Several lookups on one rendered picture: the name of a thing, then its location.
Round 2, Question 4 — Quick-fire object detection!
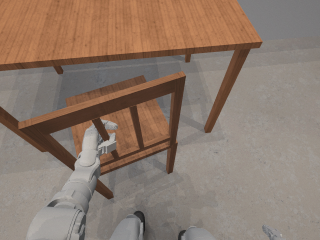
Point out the right robot thigh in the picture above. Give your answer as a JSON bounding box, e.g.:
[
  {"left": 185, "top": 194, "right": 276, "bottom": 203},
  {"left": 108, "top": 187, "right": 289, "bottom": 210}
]
[{"left": 181, "top": 228, "right": 216, "bottom": 240}]

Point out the robot thigh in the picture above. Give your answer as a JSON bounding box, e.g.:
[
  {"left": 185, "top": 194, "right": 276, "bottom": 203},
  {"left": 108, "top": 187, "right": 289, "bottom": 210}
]
[
  {"left": 181, "top": 228, "right": 216, "bottom": 240},
  {"left": 109, "top": 218, "right": 144, "bottom": 240}
]

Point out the left robot thigh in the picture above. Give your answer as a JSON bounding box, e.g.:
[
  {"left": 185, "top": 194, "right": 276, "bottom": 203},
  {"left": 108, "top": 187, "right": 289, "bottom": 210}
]
[{"left": 109, "top": 218, "right": 144, "bottom": 240}]

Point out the left robot forearm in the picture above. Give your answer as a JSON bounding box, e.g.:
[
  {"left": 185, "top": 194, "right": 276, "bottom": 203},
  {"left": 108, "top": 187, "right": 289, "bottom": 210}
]
[{"left": 25, "top": 149, "right": 101, "bottom": 240}]

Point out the chair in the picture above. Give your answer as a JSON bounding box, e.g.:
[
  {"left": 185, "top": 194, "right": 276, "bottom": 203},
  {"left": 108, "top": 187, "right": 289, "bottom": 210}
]
[{"left": 18, "top": 71, "right": 186, "bottom": 200}]

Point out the robot right hand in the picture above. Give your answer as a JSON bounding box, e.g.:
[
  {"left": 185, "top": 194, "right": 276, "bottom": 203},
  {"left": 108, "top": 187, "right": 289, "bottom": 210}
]
[{"left": 262, "top": 224, "right": 286, "bottom": 240}]

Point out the robot left hand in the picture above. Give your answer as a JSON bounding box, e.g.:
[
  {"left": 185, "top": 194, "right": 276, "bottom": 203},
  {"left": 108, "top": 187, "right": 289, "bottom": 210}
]
[{"left": 82, "top": 119, "right": 118, "bottom": 156}]

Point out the table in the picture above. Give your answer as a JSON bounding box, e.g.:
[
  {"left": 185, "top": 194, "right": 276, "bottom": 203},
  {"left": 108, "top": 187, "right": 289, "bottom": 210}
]
[{"left": 0, "top": 0, "right": 263, "bottom": 152}]

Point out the robot left upper arm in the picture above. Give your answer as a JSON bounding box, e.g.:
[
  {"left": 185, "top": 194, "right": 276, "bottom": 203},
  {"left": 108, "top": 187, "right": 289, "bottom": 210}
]
[{"left": 28, "top": 206, "right": 86, "bottom": 240}]

